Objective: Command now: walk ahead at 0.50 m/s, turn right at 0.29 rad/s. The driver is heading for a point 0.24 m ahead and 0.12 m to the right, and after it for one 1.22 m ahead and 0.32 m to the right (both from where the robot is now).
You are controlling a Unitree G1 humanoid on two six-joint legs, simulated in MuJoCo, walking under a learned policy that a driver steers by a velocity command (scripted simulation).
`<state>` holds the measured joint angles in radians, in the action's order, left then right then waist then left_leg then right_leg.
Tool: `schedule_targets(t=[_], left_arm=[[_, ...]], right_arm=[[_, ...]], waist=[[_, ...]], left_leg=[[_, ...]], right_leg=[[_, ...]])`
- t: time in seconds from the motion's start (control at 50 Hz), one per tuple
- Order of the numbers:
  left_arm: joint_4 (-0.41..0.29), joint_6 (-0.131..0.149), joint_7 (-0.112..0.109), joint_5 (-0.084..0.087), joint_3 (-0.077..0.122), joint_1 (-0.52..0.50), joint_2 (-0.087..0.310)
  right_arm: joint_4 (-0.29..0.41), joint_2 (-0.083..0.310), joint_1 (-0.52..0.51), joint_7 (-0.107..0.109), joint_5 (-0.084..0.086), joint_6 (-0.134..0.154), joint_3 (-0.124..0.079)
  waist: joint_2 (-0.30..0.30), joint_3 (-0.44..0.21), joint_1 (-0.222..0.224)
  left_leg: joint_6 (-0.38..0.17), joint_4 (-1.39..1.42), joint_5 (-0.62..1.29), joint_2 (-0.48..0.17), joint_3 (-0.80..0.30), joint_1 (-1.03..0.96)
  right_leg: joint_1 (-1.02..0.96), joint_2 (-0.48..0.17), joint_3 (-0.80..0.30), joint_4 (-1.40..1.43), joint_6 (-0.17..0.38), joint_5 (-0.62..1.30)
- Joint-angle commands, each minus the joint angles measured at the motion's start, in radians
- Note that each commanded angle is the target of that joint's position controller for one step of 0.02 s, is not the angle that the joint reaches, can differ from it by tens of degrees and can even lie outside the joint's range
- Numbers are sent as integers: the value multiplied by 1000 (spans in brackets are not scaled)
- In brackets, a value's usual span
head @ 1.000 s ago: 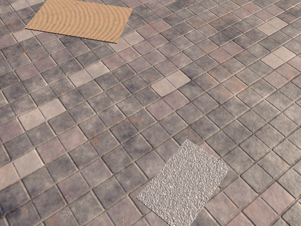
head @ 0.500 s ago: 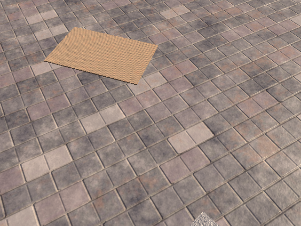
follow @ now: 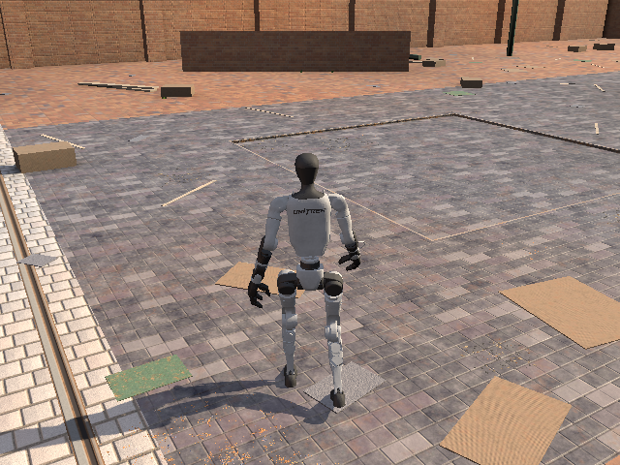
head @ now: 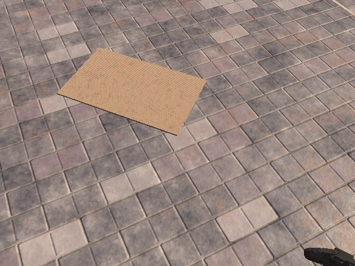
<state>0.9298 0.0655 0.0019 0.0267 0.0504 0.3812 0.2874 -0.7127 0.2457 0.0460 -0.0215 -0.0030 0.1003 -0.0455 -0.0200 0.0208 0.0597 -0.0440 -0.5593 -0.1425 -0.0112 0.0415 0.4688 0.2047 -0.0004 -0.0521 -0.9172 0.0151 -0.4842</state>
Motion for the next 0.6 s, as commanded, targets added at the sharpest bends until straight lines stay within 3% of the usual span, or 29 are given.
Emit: schedule_targets(t=[0.02,0.04,0.06,0.1,0.14,0.2,0.26,0.32,0.38,0.42,0.44,0.46,0.48,0.5,0.52,0.54,0.56,0.58,0.6], left_arm=[[-111,35,-1,21,25,-75,131],[-117,27,-4,9,28,-102,119],[-112,11,-7,4,34,-84,107],[-110,-17,-6,6,30,-55,59],[-130,-32,-7,2,32,-80,48],[-157,-32,2,-5,31,-139,40],[-191,-24,23,-8,20,-244,20],[-239,-25,41,-8,13,-340,15],[-281,-27,57,-7,18,-378,33],[-286,-31,60,-7,37,-318,68],[-266,-33,58,-3,58,-212,102],[-222,-35,46,0,93,-46,162],[-199,-45,21,0,124,71,268],[-233,-32,25,2,123,5,325],[-244,-21,34,-5,95,30,232],[-238,-9,34,-10,82,4,186],[-246,-3,34,-8,72,-62,156],[-260,-1,29,-12,61,-126,118],[-279,-1,24,-24,55,-158,107]], right_arm=[[-27,151,281,16,1,-6,-50],[-29,120,220,13,-1,-3,-40],[-30,96,179,10,-7,5,-34],[-43,98,146,8,-10,17,-39],[-59,119,144,13,-14,26,-48],[-82,139,163,26,-16,23,-55],[-95,163,185,36,-9,14,-60],[-117,188,240,40,3,-3,-70],[-131,211,259,41,19,-27,-79],[-124,241,238,46,27,-42,-87],[-120,250,224,49,29,-52,-88],[-116,237,217,51,30,-55,-81],[-91,164,246,50,-7,-43,-55],[-36,68,297,36,-10,-7,-21],[-22,162,176,21,30,31,-38],[0,171,114,15,53,48,-40],[-9,157,114,22,36,52,-37],[-21,171,121,29,9,46,-46],[-25,175,141,27,2,33,-51]], waist=[[138,-179,-157],[113,-104,-126],[134,-68,-89],[131,-39,-54],[100,-14,-42],[80,5,-51],[64,33,-88],[51,65,-127],[66,69,-122],[105,6,-71],[109,-53,-7],[84,-140,79],[-94,-227,92],[-266,-352,-15],[-109,-360,65],[-80,-233,56],[13,-145,4],[10,-108,-34],[-12,-90,-63]], left_leg=[[-185,254,-96,-343,-454,-620],[-167,301,-57,-306,-366,-491],[-151,343,-24,-275,-289,-400],[-153,404,38,-264,-198,-307],[-158,431,113,-266,-120,-289],[-145,439,173,-248,-9,-322],[-122,445,183,-232,81,-341],[-115,422,203,-264,115,-440],[-92,342,357,-294,144,-548],[-68,195,701,-292,172,-577],[-51,41,826,-274,192,-560],[-14,-186,774,-230,216,-455],[38,-521,268,-169,217,-167],[89,-835,-447,54,29,217],[60,-876,-414,8,-136,329],[33,-834,-335,-31,-124,377],[28,-738,-259,-77,-124,329],[33,-650,-218,-107,-125,254],[40,-615,-191,-121,-130,188]], right_leg=[[573,-83,-44,-365,13,47],[540,-109,-38,-312,8,108],[482,-135,-48,-273,7,155],[425,-147,-44,-245,-3,199],[460,-150,-54,-205,-13,266],[500,-145,-52,-62,-21,422],[467,-129,12,115,-11,544],[494,-118,52,216,10,524],[494,-89,97,267,48,405],[366,-21,158,267,87,298],[227,26,184,290,115,279],[-27,68,175,358,154,345],[-323,-119,-123,365,223,400],[-586,-327,-720,548,428,190],[-588,-334,-731,636,386,152],[-486,-303,-584,630,346,207],[-325,-257,-464,627,311,310],[-201,-222,-376,637,290,404],[-115,-200,-339,658,286,460]])
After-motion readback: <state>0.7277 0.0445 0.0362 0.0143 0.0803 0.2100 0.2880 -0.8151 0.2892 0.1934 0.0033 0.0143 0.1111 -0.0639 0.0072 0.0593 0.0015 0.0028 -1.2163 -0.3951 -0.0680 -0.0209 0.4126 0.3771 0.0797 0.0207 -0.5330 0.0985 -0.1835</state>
